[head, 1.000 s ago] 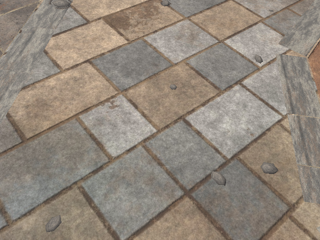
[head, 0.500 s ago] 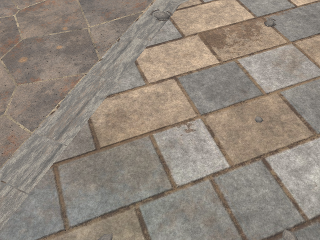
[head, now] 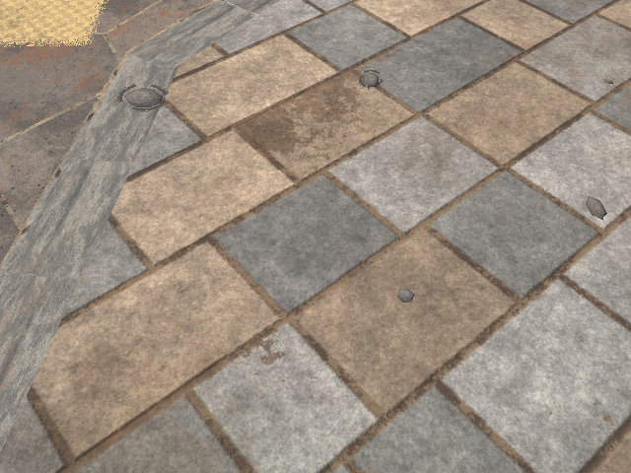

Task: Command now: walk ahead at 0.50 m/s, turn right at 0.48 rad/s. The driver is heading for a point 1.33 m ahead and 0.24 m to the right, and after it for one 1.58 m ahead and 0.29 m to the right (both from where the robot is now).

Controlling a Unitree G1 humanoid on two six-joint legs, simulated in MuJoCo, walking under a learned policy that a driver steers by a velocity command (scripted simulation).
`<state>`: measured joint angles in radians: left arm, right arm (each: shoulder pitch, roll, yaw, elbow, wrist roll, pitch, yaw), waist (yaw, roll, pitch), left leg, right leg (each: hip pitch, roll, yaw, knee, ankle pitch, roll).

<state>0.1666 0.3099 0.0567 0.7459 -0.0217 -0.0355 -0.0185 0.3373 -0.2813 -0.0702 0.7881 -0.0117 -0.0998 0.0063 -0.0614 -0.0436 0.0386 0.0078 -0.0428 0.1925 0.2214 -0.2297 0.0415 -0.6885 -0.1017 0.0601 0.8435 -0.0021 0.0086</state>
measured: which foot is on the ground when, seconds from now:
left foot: down 0.00-0.18, up 0.20-0.64, down 0.66-1.00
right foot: up 0.00-0.18, down 0.20-0.66, up 0.68-1.00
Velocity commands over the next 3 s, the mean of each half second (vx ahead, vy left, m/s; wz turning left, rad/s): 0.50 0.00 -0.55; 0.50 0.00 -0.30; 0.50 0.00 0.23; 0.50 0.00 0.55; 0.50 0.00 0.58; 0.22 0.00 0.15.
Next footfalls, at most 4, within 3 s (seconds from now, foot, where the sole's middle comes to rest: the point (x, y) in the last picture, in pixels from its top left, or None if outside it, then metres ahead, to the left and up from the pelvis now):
0.20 right None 0.28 -0.13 -0.78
0.66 left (313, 422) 0.60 0.00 -0.78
1.18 right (454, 356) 0.74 -0.34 -0.78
1.72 left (372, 246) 1.09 -0.19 -0.78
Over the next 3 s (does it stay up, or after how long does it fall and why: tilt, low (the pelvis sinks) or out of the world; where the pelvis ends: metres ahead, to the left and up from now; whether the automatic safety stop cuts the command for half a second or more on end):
stays up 1.48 -0.19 -0.01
